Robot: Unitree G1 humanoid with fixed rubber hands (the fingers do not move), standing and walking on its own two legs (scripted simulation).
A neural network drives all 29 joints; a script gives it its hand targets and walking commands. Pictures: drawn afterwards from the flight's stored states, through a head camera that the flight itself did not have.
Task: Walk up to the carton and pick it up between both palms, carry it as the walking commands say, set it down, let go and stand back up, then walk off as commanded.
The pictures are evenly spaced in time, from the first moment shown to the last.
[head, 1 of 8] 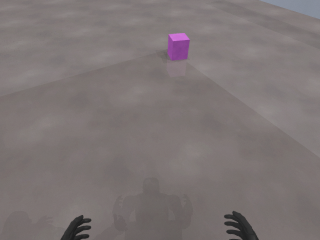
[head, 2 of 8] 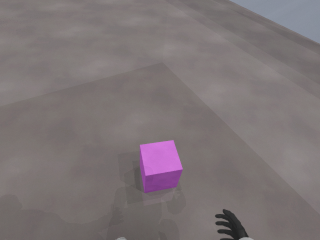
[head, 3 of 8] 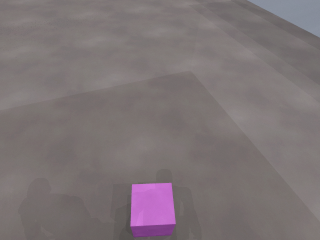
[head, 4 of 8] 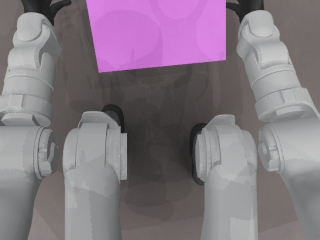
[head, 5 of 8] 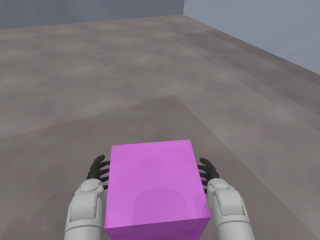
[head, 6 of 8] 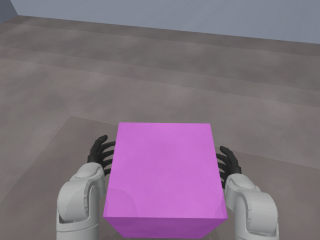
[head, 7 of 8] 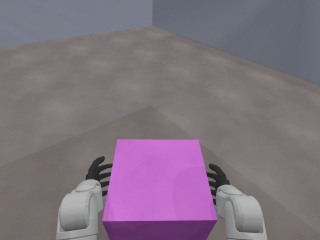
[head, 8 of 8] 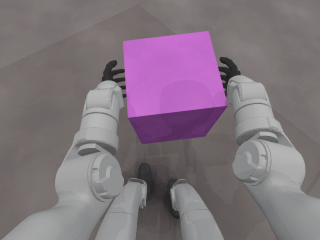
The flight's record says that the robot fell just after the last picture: yes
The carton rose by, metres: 0.66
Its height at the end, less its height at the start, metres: +0.57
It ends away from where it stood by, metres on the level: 1.55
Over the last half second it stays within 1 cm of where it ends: no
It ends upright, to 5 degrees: no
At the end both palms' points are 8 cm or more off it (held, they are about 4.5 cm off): no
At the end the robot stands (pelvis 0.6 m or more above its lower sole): yes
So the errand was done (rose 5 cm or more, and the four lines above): no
